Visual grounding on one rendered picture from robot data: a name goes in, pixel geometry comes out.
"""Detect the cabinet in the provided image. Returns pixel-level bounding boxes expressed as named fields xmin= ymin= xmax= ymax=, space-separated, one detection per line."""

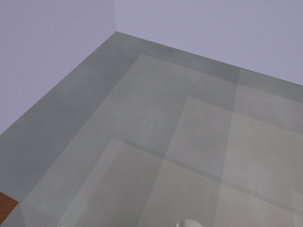
xmin=0 ymin=192 xmax=19 ymax=225

